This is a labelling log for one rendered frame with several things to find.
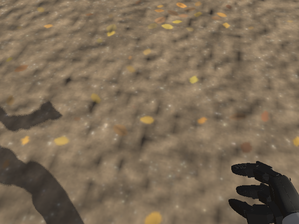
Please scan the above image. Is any robot right forearm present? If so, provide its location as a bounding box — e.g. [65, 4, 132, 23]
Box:
[282, 212, 299, 224]

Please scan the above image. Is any robot right hand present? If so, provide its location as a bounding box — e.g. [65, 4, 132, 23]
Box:
[228, 161, 299, 224]

